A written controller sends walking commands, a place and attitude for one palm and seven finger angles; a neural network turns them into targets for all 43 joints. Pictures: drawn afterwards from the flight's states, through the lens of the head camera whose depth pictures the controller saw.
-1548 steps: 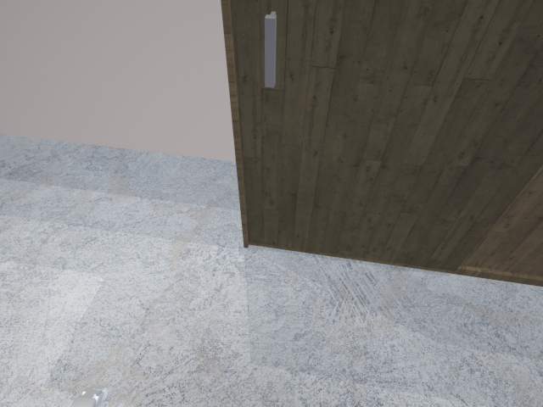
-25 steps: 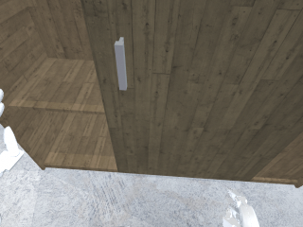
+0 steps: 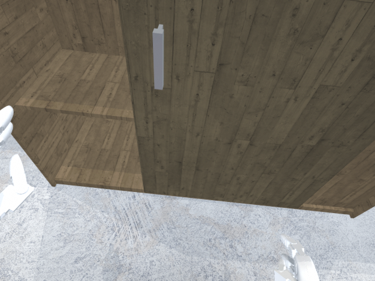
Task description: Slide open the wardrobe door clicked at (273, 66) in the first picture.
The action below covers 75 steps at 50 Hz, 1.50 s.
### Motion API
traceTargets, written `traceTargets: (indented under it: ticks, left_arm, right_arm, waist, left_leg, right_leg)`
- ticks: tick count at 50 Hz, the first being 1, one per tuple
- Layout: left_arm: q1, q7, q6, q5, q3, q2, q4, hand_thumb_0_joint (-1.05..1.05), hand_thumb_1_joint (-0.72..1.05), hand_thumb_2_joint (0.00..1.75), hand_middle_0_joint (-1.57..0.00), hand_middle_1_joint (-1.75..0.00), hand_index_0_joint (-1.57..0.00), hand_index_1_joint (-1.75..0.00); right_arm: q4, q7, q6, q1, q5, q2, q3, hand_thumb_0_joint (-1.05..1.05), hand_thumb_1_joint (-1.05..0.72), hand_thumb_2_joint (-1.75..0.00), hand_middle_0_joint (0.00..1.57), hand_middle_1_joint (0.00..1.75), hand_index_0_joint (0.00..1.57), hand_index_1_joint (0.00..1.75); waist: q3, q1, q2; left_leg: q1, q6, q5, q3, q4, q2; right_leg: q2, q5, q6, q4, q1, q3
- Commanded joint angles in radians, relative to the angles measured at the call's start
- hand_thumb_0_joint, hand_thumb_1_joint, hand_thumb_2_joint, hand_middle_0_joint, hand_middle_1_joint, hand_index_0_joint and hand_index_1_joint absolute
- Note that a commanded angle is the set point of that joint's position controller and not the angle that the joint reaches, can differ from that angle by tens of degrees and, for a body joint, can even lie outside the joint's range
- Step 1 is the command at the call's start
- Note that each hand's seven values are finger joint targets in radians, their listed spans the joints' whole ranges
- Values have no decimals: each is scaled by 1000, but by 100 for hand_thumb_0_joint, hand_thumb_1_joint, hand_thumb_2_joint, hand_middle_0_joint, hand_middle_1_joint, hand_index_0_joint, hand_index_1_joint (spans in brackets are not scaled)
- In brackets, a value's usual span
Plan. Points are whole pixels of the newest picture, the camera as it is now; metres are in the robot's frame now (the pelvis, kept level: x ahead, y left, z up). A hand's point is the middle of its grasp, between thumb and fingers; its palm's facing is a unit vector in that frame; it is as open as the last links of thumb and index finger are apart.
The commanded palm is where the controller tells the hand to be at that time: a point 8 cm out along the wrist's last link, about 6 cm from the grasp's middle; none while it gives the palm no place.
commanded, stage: stop stepping back and stand still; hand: left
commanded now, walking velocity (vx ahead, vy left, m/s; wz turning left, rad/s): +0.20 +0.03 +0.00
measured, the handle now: (159, 58) +0.62 +0.13 +0.14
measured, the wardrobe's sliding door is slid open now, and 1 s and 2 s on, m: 0.51 0.51 0.51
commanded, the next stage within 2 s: let the arm hang, fingers relaxed in 1.12 s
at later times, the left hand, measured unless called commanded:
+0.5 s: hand out of the picture +0.17 +0.29 +0.15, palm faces +0.46 -0.82 -0.35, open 7.4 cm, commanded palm +0.10 +0.32 +0.18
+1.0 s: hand (17, 184) +0.21 +0.28 +0.16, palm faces +0.40 -0.81 -0.43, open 7.4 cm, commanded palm +0.15 +0.32 +0.18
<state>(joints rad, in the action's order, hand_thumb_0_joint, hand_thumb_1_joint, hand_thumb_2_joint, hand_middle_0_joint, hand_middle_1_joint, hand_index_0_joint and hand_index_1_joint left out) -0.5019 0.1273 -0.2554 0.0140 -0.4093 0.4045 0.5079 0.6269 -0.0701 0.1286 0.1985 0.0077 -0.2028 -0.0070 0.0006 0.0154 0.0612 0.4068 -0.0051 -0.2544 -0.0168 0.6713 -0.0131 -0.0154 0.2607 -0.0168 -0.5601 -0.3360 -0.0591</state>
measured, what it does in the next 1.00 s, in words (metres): steps on the spot: left foot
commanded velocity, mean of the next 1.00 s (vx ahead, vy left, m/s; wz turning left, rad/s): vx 0.08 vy -0.02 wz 0.00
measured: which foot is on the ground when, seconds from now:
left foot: up 0.00-0.00, down 0.02-1.00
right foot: down 0.00-1.00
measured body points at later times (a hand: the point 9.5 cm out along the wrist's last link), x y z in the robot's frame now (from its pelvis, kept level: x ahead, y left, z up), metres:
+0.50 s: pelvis -0.05 +0.02 +0.00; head -0.06 +0.04 +0.45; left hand +0.14 +0.33 +0.17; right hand +0.09 -0.23 -0.08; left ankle -0.03 +0.13 -0.73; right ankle -0.04 -0.09 -0.72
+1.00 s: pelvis +0.00 +0.02 +0.00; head +0.01 +0.04 +0.45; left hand +0.19 +0.32 +0.18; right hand +0.16 -0.22 -0.07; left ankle -0.03 +0.13 -0.73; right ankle -0.01 -0.08 -0.73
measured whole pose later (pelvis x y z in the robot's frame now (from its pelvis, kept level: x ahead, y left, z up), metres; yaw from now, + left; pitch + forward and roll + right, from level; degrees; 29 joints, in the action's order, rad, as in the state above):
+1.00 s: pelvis +0.00 +0.02 +0.00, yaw -2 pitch +1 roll +0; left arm -0.50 0.15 -0.20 0.02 -0.39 0.39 0.45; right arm 0.62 -0.07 0.16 0.21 0.01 -0.21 0.01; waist 0.02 0.01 0.03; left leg 0.22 0.02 -0.32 -0.03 0.53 -0.01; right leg -0.02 0.28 0.02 -0.52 -0.25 0.03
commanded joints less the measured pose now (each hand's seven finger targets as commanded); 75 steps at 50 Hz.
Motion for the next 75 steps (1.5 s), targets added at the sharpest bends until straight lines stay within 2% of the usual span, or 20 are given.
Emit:
traceTargets:
  ticks: [1, 3, 5, 9, 15, 18, 20, 22, 24, 29, 33, 36, 39, 42, 46, 52, 60, 61, 67, 75]
  left_arm:
    - [4, 30, -52, 18, -160, 205, 268, 0, 90, 90, -20, -30, -20, -30]
    - [-33, 37, -43, 22, -171, 201, 236, 0, 90, 90, -20, -30, -20, -30]
    - [3, 34, -37, 32, -185, 215, 304, 0, 90, 90, -20, -30, -20, -30]
    - [-5, 38, -10, 14, -124, 151, 189, 0, 90, 90, -20, -30, -20, -30]
    - [129, 32, 23, 17, -62, 142, 70, 0, 90, 90, -20, -30, -20, -30]
    - [202, 44, 12, 12, -67, 160, 92, 0, 90, 90, -20, -30, -20, -30]
    - [186, 45, 6, 13, -56, 147, 103, 0, 90, 90, -20, -30, -20, -30]
    - [212, 53, -10, 3, -67, 169, 217, 0, 90, 90, -20, -30, -20, -30]
    - [164, 53, -15, 4, -125, 218, 208, 0, 90, 90, -20, -30, -20, -30]
    - [9, 51, -1, 5, -131, 179, 183, 0, 90, 90, -20, -30, -20, -30]
    - [-5, 41, -10, 20, -157, 200, 82, 0, 90, 90, -20, -30, -20, -30]
    - [-6, 41, -6, 22, -141, 180, 48, 0, 90, 90, -20, -30, -20, -30]
    - [1, 45, -11, 22, -145, 184, 47, 0, 90, 90, -20, -30, -20, -30]
    - [54, 42, -25, 18, -123, 186, 146, 0, 90, 90, -20, -30, -20, -30]
    - [99, 41, -30, 6, -106, 191, 219, 0, 90, 90, -20, -30, -20, -30]
    - [-42, 41, -18, 23, -141, 177, 135, 0, 90, 90, -20, -30, -20, -30]
    - [-6, 32, -2, 34, -115, 154, 90, 0, 90, 90, -20, -30, -20, -30]
    - [82, -99, 150, -43, 302, 25, -627, 0, 90, 90, -20, -30, -20, -30]
    - [213, -128, 250, -42, 307, 17, -838, 0, 90, 90, -20, -30, -20, -30]
    - [341, -118, 245, -37, 353, 64, -1222, 0, 90, 90, -20, -30, -20, -30]
  right_arm:
    - [-187, -21, 73, -57, -4, -149, -46, 0, -90, -90, 20, 30, 20, 30]
    - [-195, -22, 87, -39, -10, -133, -46, 0, -90, -90, 20, 30, 20, 30]
    - [-184, -22, 92, -42, 8, -132, -41, 0, -90, -90, 20, 30, 20, 30]
    - [-172, -14, 85, -57, -1, -143, -28, 0, -90, -90, 20, 30, 20, 30]
    - [-140, -18, 30, -63, 8, -138, -40, 0, -90, -90, 20, 30, 20, 30]
    - [-131, -16, 36, -57, 8, -121, -17, 0, -90, -90, 20, 30, 20, 30]
    - [-123, -28, 45, -43, 10, -130, -15, 0, -90, -90, 20, 30, 20, 30]
    - [-160, -34, 63, -53, 2, -156, -24, 0, -90, -90, 20, 30, 20, 30]
    - [-135, -26, 81, -52, 19, -118, -19, 0, -90, -90, 20, 30, 20, 30]
    - [-133, -3, 93, -44, 5, -139, -22, 0, -90, -90, 20, 30, 20, 30]
    - [-131, 9, 78, -25, 9, -128, -28, 0, -90, -90, 20, 30, 20, 30]
    - [-121, 6, 56, -21, -5, -118, -33, 0, -90, -90, 20, 30, 20, 30]
    - [-112, -2, 59, -26, 0, -112, -18, 0, -90, -90, 20, 30, 20, 30]
    - [-134, -19, 72, -65, -2, -147, -33, 0, -90, -90, 20, 30, 20, 30]
    - [-144, -15, 82, -53, 6, -138, -27, 0, -90, -90, 20, 30, 20, 30]
    - [-162, -1, 60, -34, -2, -138, -39, 0, -90, -90, 20, 30, 20, 30]
    - [-184, -10, 25, -63, -4, -136, -25, 0, -90, -90, 20, 30, 20, 30]
    - [51, 79, 60, -129, -22, -307, -74, 0, -90, -90, 20, 30, 20, 30]
    - [53, 67, -59, -73, 15, -272, -50, 0, -90, -90, 20, 30, 20, 30]
    - [199, 58, -124, -8, 17, -197, -29, 0, -90, -90, 20, 30, 20, 30]
  waist:
    - [-218, 10, -332]
    - [-223, 17, -224]
    - [-196, -3, -319]
    - [-87, -15, -196]
    - [12, -17, 120]
    - [-19, -32, 30]
    - [-25, -36, -146]
    - [3, -32, -408]
    - [-13, -25, -239]
    - [-80, -7, -238]
    - [-78, -27, 26]
    - [-42, -16, 89]
    - [-66, -31, 52]
    - [-124, -6, -159]
    - [-143, -4, -239]
    - [-199, -12, -130]
    - [-119, -13, -100]
    - [-18, -56, -112]
    - [-48, -19, -3]
    - [-92, -53, -1]
  left_leg:
    - [-185, 78, 326, 196, -316, 196]
    - [-259, 98, 391, 200, -317, 216]
    - [-219, 80, 200, 277, -405, 245]
    - [-5, 63, -250, 159, -393, 166]
    - [-61, 19, -136, 13, 233, 13]
    - [-89, 39, -109, 37, -4, 64]
    - [-228, 52, -201, 69, -240, 66]
    - [-224, 154, -406, 492, -500, 313]
    - [-202, 187, -192, 452, -476, 313]
    - [-55, 91, 68, 123, -267, 186]
    - [40, 12, -125, -1, -2, 27]
    - [10, 16, -161, 24, 103, 40]
    - [-131, 28, 0, 23, -176, 52]
    - [-211, 53, 266, 131, -278, 152]
    - [-231, 24, 598, 105, -234, 153]
    - [-191, 0, 476, 44, -178, 100]
    - [-122, 16, 248, 69, -267, 106]
    - [-106, 25, 374, 77, -112, 118]
    - [-22, 111, 312, 224, -256, 202]
    - [-205, 38, 2, 58, -115, 20]
  right_leg:
    - [13, -63, 1, -116, 49, 14]
    - [-16, 78, 7, -123, 4, 54]
    - [-7, 160, 5, -171, 12, 46]
    - [-1, 52, 22, 101, 197, 61]
    - [281, 551, 216, 397, -157, -355]
    - [253, 282, 173, 246, -52, -217]
    - [121, 344, 100, 99, -141, -73]
    - [-25, 216, 22, -254, -215, 73]
    - [11, 214, 15, -335, -194, 46]
    - [0, 10, 13, 85, 193, 117]
    - [253, -12, 146, 242, 164, -271]
    - [289, 117, 179, 305, 85, -299]
    - [195, -77, 107, 176, 97, -106]
    - [59, -164, 28, 62, 127, 1]
    - [35, -309, 20, 5, 179, 56]
    - [83, -522, 47, 54, 274, -7]
    - [65, -312, 30, 110, 228, -4]
    - [151, -397, 53, 3, 57, 54]
    - [58, -5, 55, -94, 69, 50]
    - [227, -25, 152, 217, 33, -146]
